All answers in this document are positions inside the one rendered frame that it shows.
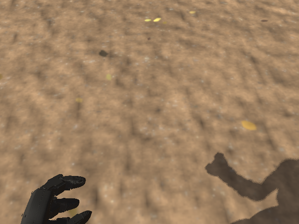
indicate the robot left hand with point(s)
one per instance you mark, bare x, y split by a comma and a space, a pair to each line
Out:
43, 204

